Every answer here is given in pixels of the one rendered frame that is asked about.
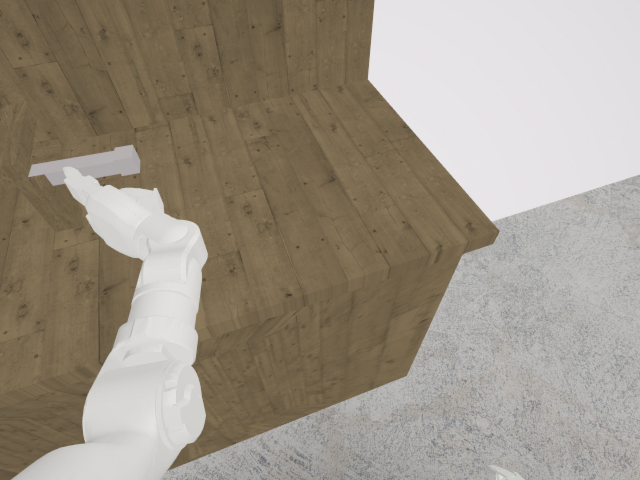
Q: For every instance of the left robot forearm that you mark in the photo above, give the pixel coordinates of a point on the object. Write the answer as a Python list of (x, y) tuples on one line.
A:
[(161, 323)]

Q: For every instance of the counter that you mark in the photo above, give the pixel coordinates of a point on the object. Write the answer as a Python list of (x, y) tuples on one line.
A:
[(332, 231)]

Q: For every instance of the left robot upper arm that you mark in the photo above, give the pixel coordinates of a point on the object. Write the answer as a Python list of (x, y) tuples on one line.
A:
[(137, 420)]

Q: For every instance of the left robot hand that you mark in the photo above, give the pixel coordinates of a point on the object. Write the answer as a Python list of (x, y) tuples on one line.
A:
[(112, 213)]

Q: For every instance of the tap lever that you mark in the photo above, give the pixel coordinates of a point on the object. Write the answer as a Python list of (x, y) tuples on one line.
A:
[(123, 160)]

